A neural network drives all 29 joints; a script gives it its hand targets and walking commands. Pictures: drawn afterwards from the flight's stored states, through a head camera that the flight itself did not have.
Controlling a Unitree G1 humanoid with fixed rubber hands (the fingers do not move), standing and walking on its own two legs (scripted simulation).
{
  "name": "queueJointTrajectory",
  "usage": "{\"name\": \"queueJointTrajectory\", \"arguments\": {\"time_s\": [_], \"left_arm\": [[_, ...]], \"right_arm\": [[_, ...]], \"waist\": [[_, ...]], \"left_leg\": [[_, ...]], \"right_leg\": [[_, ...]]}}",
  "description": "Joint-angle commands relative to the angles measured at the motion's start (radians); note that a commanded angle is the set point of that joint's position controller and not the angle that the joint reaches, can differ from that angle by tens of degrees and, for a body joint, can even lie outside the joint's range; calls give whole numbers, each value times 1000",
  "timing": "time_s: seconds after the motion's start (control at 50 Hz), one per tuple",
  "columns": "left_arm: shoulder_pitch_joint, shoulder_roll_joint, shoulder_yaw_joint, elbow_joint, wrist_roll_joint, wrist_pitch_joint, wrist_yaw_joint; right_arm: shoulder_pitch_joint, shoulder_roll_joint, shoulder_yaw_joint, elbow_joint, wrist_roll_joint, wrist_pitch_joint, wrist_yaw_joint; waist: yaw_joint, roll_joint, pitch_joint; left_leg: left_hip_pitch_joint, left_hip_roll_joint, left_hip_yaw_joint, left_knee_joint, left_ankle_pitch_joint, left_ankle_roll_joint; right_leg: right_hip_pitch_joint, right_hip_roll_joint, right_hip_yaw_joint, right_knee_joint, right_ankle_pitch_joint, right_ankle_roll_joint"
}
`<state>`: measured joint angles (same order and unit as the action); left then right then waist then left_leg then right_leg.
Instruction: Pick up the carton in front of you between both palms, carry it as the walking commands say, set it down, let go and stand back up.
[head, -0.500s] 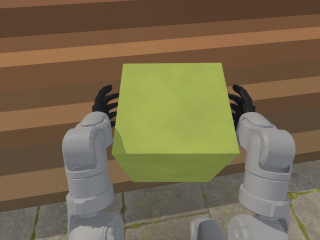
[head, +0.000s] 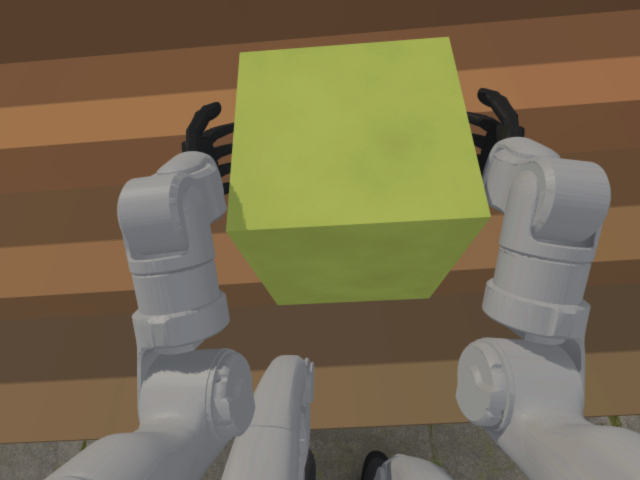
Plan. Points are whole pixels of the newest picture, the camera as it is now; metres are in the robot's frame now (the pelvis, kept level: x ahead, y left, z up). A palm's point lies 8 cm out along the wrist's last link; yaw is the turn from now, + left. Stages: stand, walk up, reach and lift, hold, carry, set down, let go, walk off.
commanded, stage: carry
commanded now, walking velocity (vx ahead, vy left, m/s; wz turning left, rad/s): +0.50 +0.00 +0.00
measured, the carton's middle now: (348, 193) +0.41 +0.02 +0.06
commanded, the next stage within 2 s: none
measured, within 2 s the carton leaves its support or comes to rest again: neither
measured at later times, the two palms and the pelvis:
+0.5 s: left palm out of the picture +0.76 +0.13 +0.32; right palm out of the picture +0.71 -0.17 +0.33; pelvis +0.36 +0.06 +0.18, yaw -2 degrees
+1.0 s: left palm out of the picture +0.99 +0.22 +0.54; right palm out of the picture +1.02 -0.08 +0.54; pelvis +0.61 +0.02 +0.35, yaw +3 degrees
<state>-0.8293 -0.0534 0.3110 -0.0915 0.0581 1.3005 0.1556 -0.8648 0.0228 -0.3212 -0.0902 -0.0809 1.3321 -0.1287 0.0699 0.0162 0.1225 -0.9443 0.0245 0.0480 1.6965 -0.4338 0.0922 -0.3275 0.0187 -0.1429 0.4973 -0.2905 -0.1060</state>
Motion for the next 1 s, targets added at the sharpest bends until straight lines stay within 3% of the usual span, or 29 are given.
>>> {"name": "queueJointTrajectory", "arguments": {"time_s": [0.0,0.04,0.1,0.14,0.16,0.18,0.2,0.22,0.24,0.32,0.36,0.4,0.42,0.48,0.54,0.56,0.58,0.62,0.64,0.66,0.68,0.7,0.72,0.76,0.8,0.84,0.9,0.94,0.98], "left_arm": [[-765,-947,-705,-185,-444,1,-233],[-768,-932,-748,-177,-457,-3,-246],[-748,-929,-768,-130,-504,-2,-272],[-746,-918,-744,-85,-508,12,-286],[-736,-917,-745,-84,-487,7,-292],[-730,-943,-728,-84,-470,2,-295],[-731,-975,-730,-81,-445,-2,-297],[-677,-972,-724,-62,-424,-10,-294],[-637,-907,-695,-33,-376,-18,-280],[-633,-882,-619,-54,-278,-47,-250],[-602,-871,-609,-11,-247,-60,-238],[-550,-855,-602,56,-210,-71,-229],[-526,-856,-600,80,-203,-71,-226],[-566,-829,-604,127,-195,-55,-207],[-638,-767,-581,155,-191,-23,-174],[-680,-764,-584,160,-201,-9,-164],[-704,-776,-590,178,-222,5,-158],[-772,-834,-623,183,-304,38,-156],[-823,-884,-645,152,-368,49,-161],[-864,-928,-651,135,-407,51,-169],[-850,-956,-658,143,-439,51,-184],[-854,-1015,-664,173,-469,40,-196],[-861,-1049,-666,157,-516,39,-213],[-1056,-1140,-696,53,-602,15,-243],[-1181,-1172,-706,-20,-671,11,-256],[-1181,-1157,-686,-11,-672,19,-254],[-1047,-1121,-616,102,-608,49,-251],[-918,-1102,-576,201,-529,66,-253],[-865,-1090,-534,275,-467,76,-261]], "right_arm": [[-648,932,674,-79,319,-40,145],[-628,903,698,-73,306,-44,149],[-599,839,702,-35,291,-41,148],[-559,867,705,35,283,-37,144],[-564,899,732,12,305,-42,150],[-615,939,755,-27,350,-49,159],[-644,988,776,-58,387,-62,174],[-613,1007,799,-29,415,-80,187],[-600,1068,826,-6,465,-77,202],[-799,1201,901,-112,610,-108,251],[-811,1219,906,-77,638,-115,265],[-789,1199,870,-34,628,-114,276],[-771,1177,849,-5,618,-109,282],[-742,1113,771,103,591,-86,299],[-731,1040,672,184,560,-55,312],[-724,1014,638,213,553,-41,310],[-766,989,601,218,537,-21,305],[-752,948,550,242,503,10,291],[-759,924,528,244,480,20,283],[-761,893,498,246,447,28,274],[-745,886,479,271,426,31,265],[-693,878,451,285,381,36,256],[-647,857,419,303,328,34,247],[-733,826,370,228,276,25,232],[-792,774,338,179,244,15,206],[-792,740,342,158,227,15,186],[-719,751,380,216,217,37,178],[-699,828,425,285,240,55,183],[-723,903,461,318,275,56,200]], "waist": [[94,-126,-703],[100,-68,-596],[-16,-41,-467],[-97,-160,-613],[-196,-322,-702],[-324,-351,-844],[-344,-141,-902],[-262,380,-1041],[-250,214,-1129],[-160,-36,-715],[-172,-72,-645],[-178,-116,-610],[-205,-21,-620],[-233,46,-552],[-142,39,-381],[-134,56,-351],[-104,92,-388],[-1,301,-592],[61,342,-675],[125,280,-746],[141,62,-796],[101,-269,-943],[69,-110,-984],[8,22,-783],[-45,52,-628],[-42,44,-612],[-10,-28,-607],[-27,-217,-713],[-46,-176,-754]], "left_leg": [[-592,14,-21,483,-197,44],[-767,26,-22,560,-287,49],[-251,62,106,-63,-201,41],[486,-122,286,-340,123,67],[631,-148,248,-493,164,59],[778,-174,217,-672,218,62],[944,-102,-45,-938,406,103],[1246,239,-764,-1190,1170,326],[1265,276,-850,-1138,1103,373],[1045,192,-588,-1200,375,196],[1089,182,-467,-1238,438,166],[1157,203,-381,-1236,807,176],[1220,229,-378,-1263,860,207],[1410,270,-382,-1292,706,211],[1050,159,-181,-1512,474,149],[860,159,-133,-1644,594,147],[697,110,19,-1630,1014,126],[764,137,108,-1367,1893,112],[854,175,103,-1182,2033,84],[906,144,111,-909,1978,42],[644,7,50,-392,1192,-68],[381,-216,-95,183,198,-160],[337,-164,-251,383,209,-96],[181,-83,-241,314,197,-20],[172,-25,-234,209,244,10],[199,8,-166,43,204,12],[417,-34,58,-688,34,4],[554,-27,35,-891,266,23],[603,-33,41,-1143,426,14]], "right_leg": [[964,-396,462,-19,623,-223],[980,-401,453,-59,546,-186],[471,-231,189,-315,535,-91],[119,-162,8,-225,1675,-104],[169,-187,11,-23,1921,-83],[288,-226,10,302,2067,-55],[198,-133,85,677,1243,7],[-199,181,207,1245,-19,114],[-234,191,423,1555,27,69],[-552,25,298,1484,46,2],[-640,-2,218,1361,-16,-5],[-697,-23,134,1249,-73,-7],[-806,-6,83,1396,-125,-22],[-1190,-50,94,1645,-280,-35],[-994,-89,-33,1267,-232,-10],[-762,-93,-60,1073,-202,-20],[-466,-47,-132,904,-122,-44],[-131,78,-212,779,46,-75],[-32,79,-171,631,96,-67],[115,120,-116,337,151,-51],[360,-48,249,105,544,-199],[551,-352,813,-20,1236,-437],[532,-334,816,32,1032,-420],[356,-275,715,28,403,-264],[175,-257,590,-20,106,-169],[154,-266,456,-47,227,-164],[100,-197,149,-45,682,-131],[201,-227,109,-21,951,-157],[348,-201,39,69,993,-107]]}}
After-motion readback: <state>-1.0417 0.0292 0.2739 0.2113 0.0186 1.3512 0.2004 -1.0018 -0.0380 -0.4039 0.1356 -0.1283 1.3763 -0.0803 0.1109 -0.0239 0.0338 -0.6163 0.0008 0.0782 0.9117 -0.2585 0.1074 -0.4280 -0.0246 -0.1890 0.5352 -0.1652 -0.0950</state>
